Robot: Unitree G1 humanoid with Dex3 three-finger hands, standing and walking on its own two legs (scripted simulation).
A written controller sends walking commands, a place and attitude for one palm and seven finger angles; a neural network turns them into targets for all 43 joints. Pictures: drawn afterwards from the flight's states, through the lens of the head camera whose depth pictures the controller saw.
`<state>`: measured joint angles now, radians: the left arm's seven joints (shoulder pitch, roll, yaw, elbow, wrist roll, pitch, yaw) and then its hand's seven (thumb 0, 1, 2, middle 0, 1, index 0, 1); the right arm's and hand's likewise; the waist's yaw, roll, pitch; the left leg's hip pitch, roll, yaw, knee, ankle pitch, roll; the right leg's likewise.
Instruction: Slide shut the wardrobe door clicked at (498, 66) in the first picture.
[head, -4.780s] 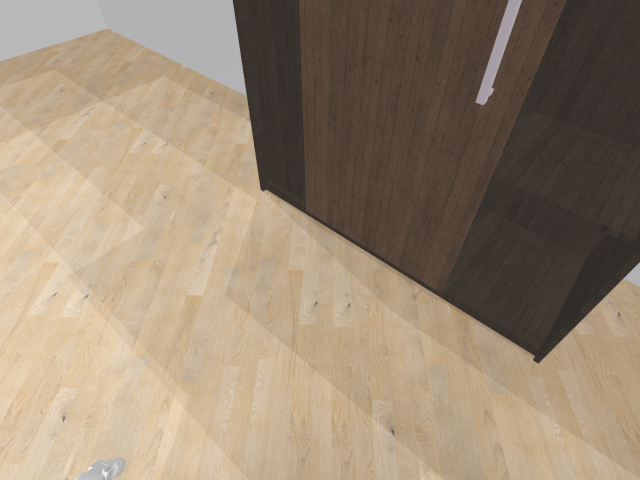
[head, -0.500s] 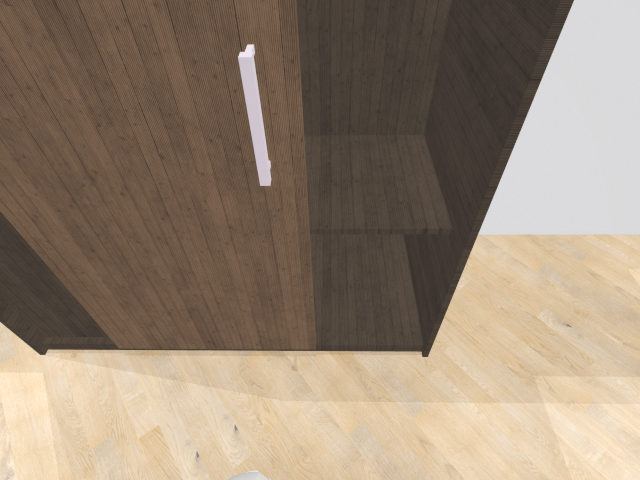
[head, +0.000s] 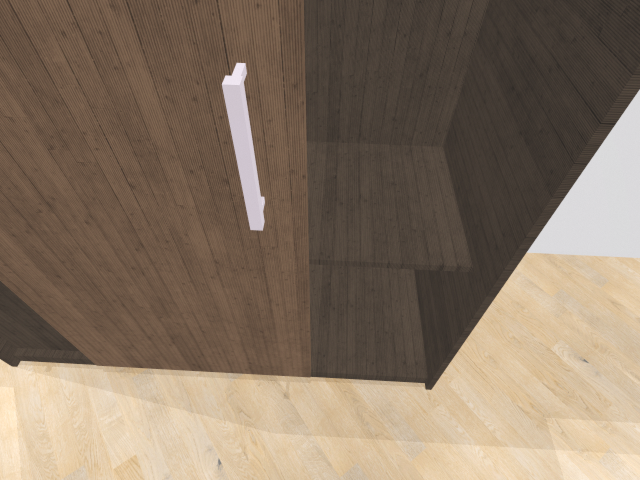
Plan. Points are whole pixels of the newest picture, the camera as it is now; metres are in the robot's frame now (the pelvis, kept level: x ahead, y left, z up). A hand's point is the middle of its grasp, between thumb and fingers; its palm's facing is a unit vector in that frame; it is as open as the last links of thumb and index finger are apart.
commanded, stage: come to a stop and stand still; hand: left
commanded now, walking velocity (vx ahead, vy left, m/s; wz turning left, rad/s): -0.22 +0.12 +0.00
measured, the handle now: (249, 156) +0.47 +0.13 +0.15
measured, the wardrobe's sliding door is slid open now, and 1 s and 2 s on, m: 0.36 0.36 0.36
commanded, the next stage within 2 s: look again from close up in 1.52 s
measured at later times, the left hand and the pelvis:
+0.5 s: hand out of the picture +0.02 +0.24 -0.18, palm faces +0.10 -0.97 -0.23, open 7.4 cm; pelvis -0.03 +0.04 +0.00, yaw +2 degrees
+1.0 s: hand out of the picture -0.06 +0.21 -0.17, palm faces +0.03 -0.98 -0.19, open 7.4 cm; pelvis -0.04 +0.05 +0.01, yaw +1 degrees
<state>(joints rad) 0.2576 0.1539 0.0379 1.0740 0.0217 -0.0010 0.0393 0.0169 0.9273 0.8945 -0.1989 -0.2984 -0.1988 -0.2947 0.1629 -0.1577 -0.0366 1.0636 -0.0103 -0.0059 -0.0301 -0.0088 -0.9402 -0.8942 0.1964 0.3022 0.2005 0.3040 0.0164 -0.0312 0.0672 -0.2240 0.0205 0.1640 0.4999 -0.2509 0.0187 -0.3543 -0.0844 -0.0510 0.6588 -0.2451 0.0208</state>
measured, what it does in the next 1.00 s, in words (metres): steps on the spot: right foot, then left foot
